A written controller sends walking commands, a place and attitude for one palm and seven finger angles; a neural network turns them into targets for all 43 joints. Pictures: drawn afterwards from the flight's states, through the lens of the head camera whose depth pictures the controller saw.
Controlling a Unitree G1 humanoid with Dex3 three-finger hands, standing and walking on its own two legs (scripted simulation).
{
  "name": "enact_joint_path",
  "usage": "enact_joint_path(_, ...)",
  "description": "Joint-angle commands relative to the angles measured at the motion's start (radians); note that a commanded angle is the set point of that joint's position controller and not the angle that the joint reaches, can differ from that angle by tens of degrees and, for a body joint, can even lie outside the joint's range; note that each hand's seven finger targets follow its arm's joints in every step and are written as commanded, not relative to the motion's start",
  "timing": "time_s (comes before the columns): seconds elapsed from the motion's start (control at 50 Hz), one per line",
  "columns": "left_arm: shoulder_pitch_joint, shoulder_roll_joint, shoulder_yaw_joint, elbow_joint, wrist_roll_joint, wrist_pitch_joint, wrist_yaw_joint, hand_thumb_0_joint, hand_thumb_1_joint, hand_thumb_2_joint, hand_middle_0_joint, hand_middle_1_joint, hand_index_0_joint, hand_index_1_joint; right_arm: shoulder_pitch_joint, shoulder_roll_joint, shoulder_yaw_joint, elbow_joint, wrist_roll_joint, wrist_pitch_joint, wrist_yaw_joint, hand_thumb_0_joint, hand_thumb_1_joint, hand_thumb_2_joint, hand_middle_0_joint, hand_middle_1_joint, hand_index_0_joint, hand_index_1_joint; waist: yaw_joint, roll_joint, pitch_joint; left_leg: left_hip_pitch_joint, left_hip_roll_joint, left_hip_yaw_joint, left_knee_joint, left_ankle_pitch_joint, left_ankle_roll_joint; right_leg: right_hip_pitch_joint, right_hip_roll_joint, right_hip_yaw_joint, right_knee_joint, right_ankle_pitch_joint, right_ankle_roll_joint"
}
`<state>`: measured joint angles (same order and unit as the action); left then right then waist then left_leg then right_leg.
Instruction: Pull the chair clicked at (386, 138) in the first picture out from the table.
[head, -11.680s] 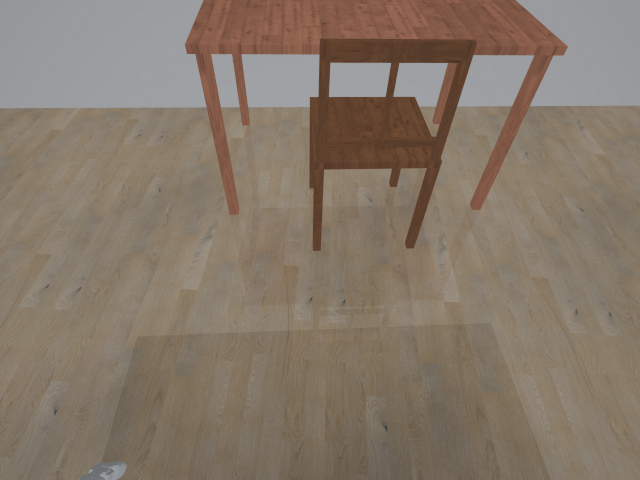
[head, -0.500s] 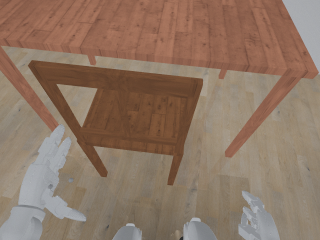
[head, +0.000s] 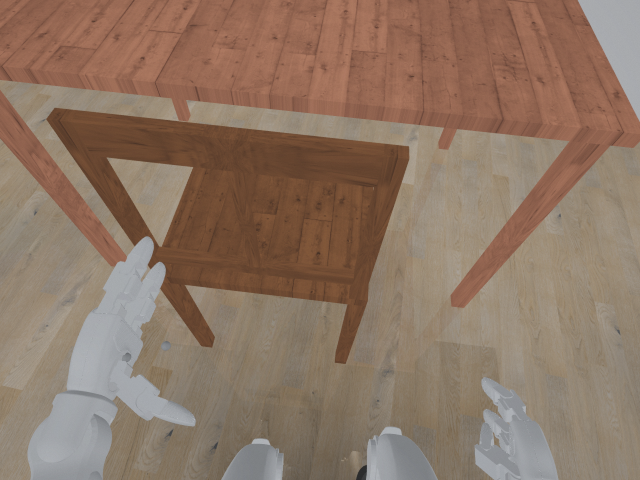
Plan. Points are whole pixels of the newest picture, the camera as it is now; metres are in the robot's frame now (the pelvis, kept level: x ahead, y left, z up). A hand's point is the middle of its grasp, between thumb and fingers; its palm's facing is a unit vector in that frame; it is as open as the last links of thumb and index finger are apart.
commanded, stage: aim the fingers beside a spindle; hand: left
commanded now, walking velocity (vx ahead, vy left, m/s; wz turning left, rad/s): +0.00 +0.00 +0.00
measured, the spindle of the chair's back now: (246, 222) +0.47 +0.13 -0.02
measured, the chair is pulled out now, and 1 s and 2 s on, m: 0.00 0.00 0.00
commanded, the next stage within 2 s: push the fingers through the gap in 1.68 s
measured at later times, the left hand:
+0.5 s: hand (207, 328) +0.29 +0.15 +0.02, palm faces -0.09 -1.00 -0.03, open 17.0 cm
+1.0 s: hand (240, 313) +0.32 +0.12 +0.00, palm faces -0.10 -0.99 -0.04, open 17.0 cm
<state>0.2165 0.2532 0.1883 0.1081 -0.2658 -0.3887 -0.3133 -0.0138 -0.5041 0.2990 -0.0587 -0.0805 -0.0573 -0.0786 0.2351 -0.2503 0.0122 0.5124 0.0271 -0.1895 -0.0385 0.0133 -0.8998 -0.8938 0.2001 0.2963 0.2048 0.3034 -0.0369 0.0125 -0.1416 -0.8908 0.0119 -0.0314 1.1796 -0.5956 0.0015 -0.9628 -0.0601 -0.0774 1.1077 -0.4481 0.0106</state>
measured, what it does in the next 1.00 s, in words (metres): stands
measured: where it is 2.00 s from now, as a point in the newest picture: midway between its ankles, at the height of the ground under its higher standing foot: outside the picture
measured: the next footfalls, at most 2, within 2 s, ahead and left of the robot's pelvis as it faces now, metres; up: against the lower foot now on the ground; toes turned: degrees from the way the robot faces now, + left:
none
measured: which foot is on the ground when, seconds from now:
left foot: down 0.00-1.00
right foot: down 0.00-1.00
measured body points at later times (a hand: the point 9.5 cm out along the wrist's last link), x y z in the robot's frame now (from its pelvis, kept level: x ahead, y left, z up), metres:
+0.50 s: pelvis +0.00 -0.01 -0.01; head +0.10 +0.00 +0.43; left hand +0.29 +0.20 +0.02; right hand +0.17 -0.25 -0.10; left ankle -0.01 +0.11 -0.65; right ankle +0.05 -0.13 -0.65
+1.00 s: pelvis -0.01 -0.01 -0.03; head +0.11 -0.01 +0.41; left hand +0.32 +0.17 +0.00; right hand +0.15 -0.26 -0.13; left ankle -0.01 +0.11 -0.65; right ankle +0.05 -0.13 -0.65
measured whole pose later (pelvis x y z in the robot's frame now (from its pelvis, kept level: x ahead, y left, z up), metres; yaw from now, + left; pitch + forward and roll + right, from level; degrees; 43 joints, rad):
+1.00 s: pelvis -0.01 -0.01 -0.03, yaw +0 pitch +22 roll +0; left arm -0.04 0.18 0.07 0.28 -0.15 -0.43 -0.13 -0.01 -0.50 0.30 -0.06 -0.08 -0.06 -0.08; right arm 0.21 -0.24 0.00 0.52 0.00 -0.08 0.00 0.01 -0.90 -0.89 0.20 0.30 0.20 0.30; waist -0.05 0.01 -0.16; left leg -1.05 0.01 -0.02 1.29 -0.63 -0.01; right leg -1.14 -0.06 -0.06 1.24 -0.49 -0.01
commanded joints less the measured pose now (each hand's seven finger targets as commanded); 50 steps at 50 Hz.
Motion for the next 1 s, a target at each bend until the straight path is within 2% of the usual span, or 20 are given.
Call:
enact_joint_path(0.0,-0.064,0.108,0.034,-0.234,0.002,-0.071,0.025,0.0,-0.5,0.3,-0.06,-0.08,-0.06,-0.08,-0.011,-0.134,-0.066,-0.147,0.001,-0.051,-0.001,0.0,-0.9,-0.9,0.2,0.3,0.2,0.3,0.008,0.056,-0.3,0.101,-0.019,-0.003,-0.194,0.385,0.003,0.268,0.04,0.005,-0.105,0.195,-0.032)
enact_joint_path(0.06,-0.097,0.091,0.007,-0.226,0.017,-0.066,0.047,0.0,-0.5,0.3,-0.06,-0.08,-0.06,-0.08,-0.01,-0.135,-0.066,-0.147,-0.002,-0.042,0.004,0.0,-0.9,-0.9,0.2,0.3,0.2,0.3,-0.004,0.038,-0.282,0.083,-0.018,-0.004,-0.188,0.36,0.001,0.241,0.038,0.002,-0.098,0.179,-0.029)
enact_joint_path(0.08,-0.087,0.091,0.009,-0.218,0.02,-0.063,0.055,0.0,-0.5,0.3,-0.06,-0.08,-0.06,-0.08,-0.013,-0.134,-0.066,-0.149,-0.002,-0.038,0.006,0.0,-0.9,-0.9,0.2,0.3,0.2,0.3,0.003,0.049,-0.277,0.073,-0.02,0.0,-0.188,0.345,0.001,0.241,0.037,0.005,-0.1,0.167,-0.031)
enact_joint_path(0.12,-0.091,0.105,0.031,-0.187,0.029,-0.061,0.068,0.0,-0.5,0.3,-0.06,-0.08,-0.06,-0.08,-0.01,-0.136,-0.067,-0.15,-0.003,-0.027,0.005,0.0,-0.9,-0.9,0.2,0.3,0.2,0.3,0.001,-0.002,-0.279,0.041,-0.021,0.003,-0.178,0.332,0.005,0.25,0.038,0.01,-0.096,0.169,-0.028)
enact_joint_path(0.16,-0.133,0.104,0.027,-0.204,0.032,-0.069,0.076,0.0,-0.5,0.3,-0.06,-0.08,-0.06,-0.08,-0.014,-0.134,-0.067,-0.15,-0.005,-0.021,0.006,0.0,-0.9,-0.9,0.2,0.3,0.2,0.3,0.003,0.025,-0.292,0.044,-0.021,0.005,-0.173,0.33,0.003,0.245,0.037,0.013,-0.088,0.168,-0.03)
enact_joint_path(0.26,-0.128,0.068,-0.019,-0.221,0.039,-0.087,0.085,0.0,-0.5,0.3,-0.06,-0.08,-0.06,-0.08,-0.014,-0.127,-0.066,-0.152,-0.006,-0.013,0.011,0.0,-0.9,-0.9,0.2,0.3,0.2,0.3,0.001,0.037,-0.315,0.052,-0.021,0.007,-0.161,0.365,0.003,0.248,0.034,0.016,-0.077,0.204,-0.032)
enact_joint_path(0.28,-0.148,0.059,-0.032,-0.214,0.04,-0.085,0.087,0.0,-0.5,0.3,-0.06,-0.08,-0.06,-0.08,-0.014,-0.127,-0.066,-0.148,-0.007,-0.012,0.012,0.0,-0.9,-0.9,0.2,0.3,0.2,0.3,-0.008,0.028,-0.312,0.046,-0.021,0.007,-0.155,0.352,0.005,0.238,0.035,0.016,-0.077,0.198,-0.03)
enact_joint_path(0.3,-0.15,0.082,-0.009,-0.188,0.045,-0.085,0.092,0.0,-0.5,0.3,-0.06,-0.08,-0.06,-0.08,-0.01,-0.132,-0.067,-0.142,-0.007,-0.007,0.009,0.0,-0.9,-0.9,0.2,0.3,0.2,0.3,-0.012,-0.007,-0.303,0.025,-0.018,0.005,-0.148,0.34,0.008,0.233,0.038,0.017,-0.075,0.187,-0.029)
enact_joint_path(0.36,-0.216,0.063,-0.033,-0.178,0.054,-0.09,0.095,0.0,-0.5,0.3,-0.06,-0.08,-0.06,-0.08,-0.015,-0.13,-0.066,-0.136,-0.008,-0.002,0.009,0.0,-0.9,-0.9,0.2,0.3,0.2,0.3,-0.014,0.023,-0.308,0.017,-0.023,0.007,-0.14,0.314,0.007,0.215,0.034,0.023,-0.067,0.169,-0.03)
enact_joint_path(0.38,-0.193,0.067,-0.02,-0.164,0.052,-0.087,0.097,0.0,-0.5,0.3,-0.06,-0.08,-0.06,-0.08,-0.015,-0.131,-0.068,-0.138,-0.008,0.0,0.01,0.0,-0.9,-0.9,0.2,0.3,0.2,0.3,-0.005,0.019,-0.314,0.014,-0.024,0.009,-0.141,0.312,0.007,0.222,0.034,0.023,-0.068,0.165,-0.031)
enact_joint_path(0.4,-0.206,0.078,-0.017,-0.165,0.056,-0.087,0.101,0.0,-0.5,0.3,-0.06,-0.08,-0.06,-0.08,-0.017,-0.133,-0.069,-0.137,-0.008,0.002,0.008,0.0,-0.9,-0.9,0.2,0.3,0.2,0.3,-0.008,0.005,-0.322,0.013,-0.023,0.007,-0.134,0.325,0.01,0.226,0.035,0.025,-0.064,0.181,-0.031)
enact_joint_path(0.48,-0.219,0.051,-0.045,-0.168,0.063,-0.087,0.108,0.0,-0.5,0.3,-0.06,-0.08,-0.06,-0.08,-0.019,-0.127,-0.068,-0.141,-0.009,0.009,0.014,0.0,-0.9,-0.9,0.2,0.3,0.2,0.3,-0.004,0.023,-0.345,0.014,-0.025,0.012,-0.128,0.342,0.008,0.235,0.03,0.029,-0.054,0.207,-0.031)
enact_joint_path(0.6,-0.29,0.048,-0.051,-0.104,0.079,-0.089,0.129,0.0,-0.5,0.3,-0.06,-0.08,-0.06,-0.08,-0.02,-0.129,-0.068,-0.132,-0.012,0.026,0.016,0.0,-0.9,-0.9,0.2,0.3,0.2,0.3,-0.016,-0.016,-0.33,-0.036,-0.028,0.015,-0.104,0.299,0.014,0.214,0.031,0.039,-0.046,0.18,-0.029)
enact_joint_path(0.62,-0.325,0.048,-0.052,-0.105,0.084,-0.094,0.131,0.0,-0.5,0.3,-0.06,-0.08,-0.06,-0.08,-0.02,-0.13,-0.068,-0.128,-0.012,0.027,0.017,0.0,-0.9,-0.9,0.2,0.3,0.2,0.3,-0.019,-0.009,-0.338,-0.032,-0.027,0.012,-0.104,0.294,0.012,0.207,0.031,0.038,-0.042,0.175,-0.03)
enact_joint_path(0.72,-0.318,0.021,-0.082,-0.112,0.091,-0.1,0.141,0.0,-0.5,0.3,-0.06,-0.08,-0.06,-0.08,-0.02,-0.124,-0.071,-0.132,-0.015,0.035,0.025,0.0,-0.9,-0.9,0.2,0.3,0.2,0.3,-0.008,0.021,-0.384,-0.011,-0.028,0.017,-0.095,0.333,0.011,0.216,0.029,0.041,-0.027,0.218,-0.033)
enact_joint_path(0.78,-0.331,0.01,-0.092,-0.096,0.099,-0.099,0.157,0.0,-0.5,0.3,-0.06,-0.08,-0.06,-0.08,-0.019,-0.124,-0.072,-0.131,-0.016,0.042,0.029,0.0,-0.9,-0.9,0.2,0.3,0.2,0.3,-0.013,-0.006,-0.382,-0.033,-0.029,0.019,-0.089,0.32,0.011,0.221,0.027,0.043,-0.024,0.217,-0.031)
enact_joint_path(0.82,-0.359,0.022,-0.077,-0.069,0.104,-0.098,0.167,0.0,-0.5,0.3,-0.06,-0.08,-0.06,-0.08,-0.017,-0.125,-0.071,-0.125,-0.018,0.049,0.03,0.0,-0.9,-0.9,0.2,0.3,0.2,0.3,-0.019,-0.023,-0.375,-0.061,-0.03,0.021,-0.078,0.3,0.013,0.216,0.029,0.049,-0.021,0.208,-0.029)
enact_joint_path(0.84,-0.351,0.042,-0.05,-0.048,0.102,-0.1,0.171,0.0,-0.5,0.3,-0.06,-0.08,-0.06,-0.08,-0.018,-0.124,-0.071,-0.126,-0.017,0.053,0.03,0.0,-0.9,-0.9,0.2,0.3,0.2,0.3,-0.01,-0.038,-0.363,-0.083,-0.032,0.026,-0.079,0.275,0.013,0.23,0.028,0.057,-0.031,0.186,-0.028)
enact_joint_path(0.92,-0.435,0.012,-0.091,-0.047,0.118,-0.117,0.179,0.0,-0.5,0.3,-0.06,-0.08,-0.06,-0.08,-0.021,-0.125,-0.071,-0.12,-0.02,0.057,0.032,0.0,-0.9,-0.9,0.2,0.3,0.2,0.3,-0.021,-0.004,-0.381,-0.07,-0.031,0.02,-0.072,0.277,0.014,0.191,0.029,0.052,-0.011,0.18,-0.032)
enact_joint_path(0.98,-0.417,-0.007,-0.111,-0.064,0.118,-0.126,0.182,0.0,-0.5,0.3,-0.06,-0.08,-0.06,-0.08,-0.014,-0.122,-0.075,-0.12,-0.021,0.058,0.036,0.0,-0.9,-0.9,0.2,0.3,0.2,0.3,-0.014,0.007,-0.423,-0.046,-0.03,0.02,-0.068,0.33,0.011,0.213,0.026,0.051,0.001,0.238,-0.035)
